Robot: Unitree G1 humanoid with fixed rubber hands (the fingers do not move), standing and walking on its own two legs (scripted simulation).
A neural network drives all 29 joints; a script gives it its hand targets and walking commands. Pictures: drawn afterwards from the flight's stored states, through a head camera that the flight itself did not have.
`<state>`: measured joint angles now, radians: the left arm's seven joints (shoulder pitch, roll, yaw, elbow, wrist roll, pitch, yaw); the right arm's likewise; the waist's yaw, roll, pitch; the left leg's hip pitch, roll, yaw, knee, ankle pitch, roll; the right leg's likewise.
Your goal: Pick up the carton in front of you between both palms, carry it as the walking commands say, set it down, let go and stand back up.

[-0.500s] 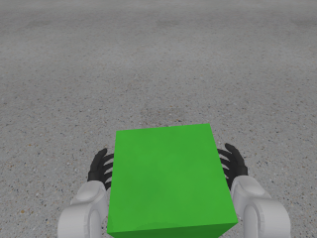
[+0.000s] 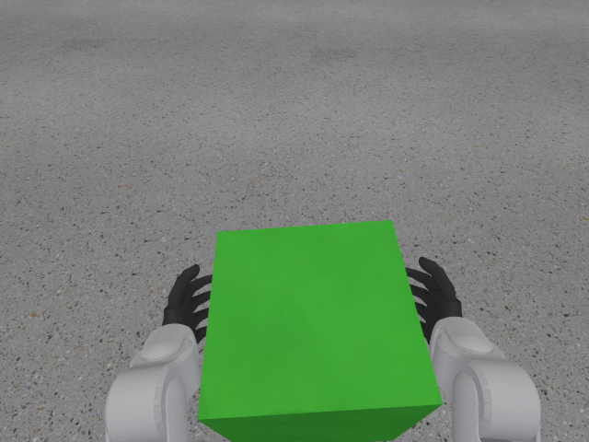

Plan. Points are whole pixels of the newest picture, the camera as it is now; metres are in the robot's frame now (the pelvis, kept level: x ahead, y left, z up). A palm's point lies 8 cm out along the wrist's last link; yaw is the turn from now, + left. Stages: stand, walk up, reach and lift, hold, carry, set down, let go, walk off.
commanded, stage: carry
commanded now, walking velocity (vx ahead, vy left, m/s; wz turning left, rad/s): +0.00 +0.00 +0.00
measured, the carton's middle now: (311, 344) +0.24 +0.00 +0.04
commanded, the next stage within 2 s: hold in 1.76 s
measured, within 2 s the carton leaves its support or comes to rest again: neither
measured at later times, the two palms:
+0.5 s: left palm (211, 265) +0.35 +0.14 +0.07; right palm (419, 264) +0.35 -0.16 +0.07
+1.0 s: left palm (219, 279) +0.35 +0.14 +0.03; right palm (419, 277) +0.35 -0.16 +0.04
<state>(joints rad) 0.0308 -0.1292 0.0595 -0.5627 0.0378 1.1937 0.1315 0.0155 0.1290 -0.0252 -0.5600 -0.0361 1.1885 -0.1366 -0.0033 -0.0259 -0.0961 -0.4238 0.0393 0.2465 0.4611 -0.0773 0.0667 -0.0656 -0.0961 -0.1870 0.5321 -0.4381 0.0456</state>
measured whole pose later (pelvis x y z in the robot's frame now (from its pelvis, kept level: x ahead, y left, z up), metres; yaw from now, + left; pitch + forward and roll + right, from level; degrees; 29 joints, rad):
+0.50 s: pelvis +0.10 +0.00 +0.00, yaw -1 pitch +4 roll +0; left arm -0.05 -0.13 0.08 -0.26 0.11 1.08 0.08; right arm -0.05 0.13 -0.07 -0.28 -0.10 1.07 -0.08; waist 0.01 0.00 -0.12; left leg -0.34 0.06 0.22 0.57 -0.28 0.03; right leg -0.14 -0.07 -0.13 0.50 -0.41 0.04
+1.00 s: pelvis +0.06 -0.01 +0.01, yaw -1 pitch +2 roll +0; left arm -0.22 -0.14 0.20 0.21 0.25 0.68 0.01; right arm -0.23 0.14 -0.19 0.21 -0.23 0.67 0.00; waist 0.00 -0.01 -0.06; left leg -0.35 0.08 0.22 0.54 -0.22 0.03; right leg -0.16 -0.06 -0.15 0.52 -0.38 0.01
